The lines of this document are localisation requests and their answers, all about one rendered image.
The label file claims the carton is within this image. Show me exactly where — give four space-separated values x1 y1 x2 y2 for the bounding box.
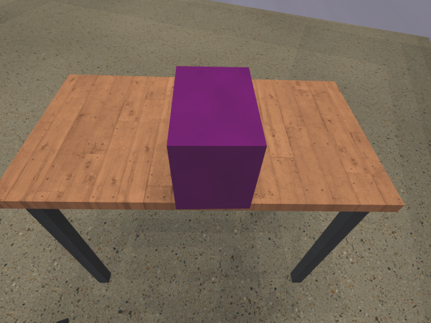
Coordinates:
167 66 267 209

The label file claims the table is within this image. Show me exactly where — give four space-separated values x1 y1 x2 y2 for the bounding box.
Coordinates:
0 75 404 283

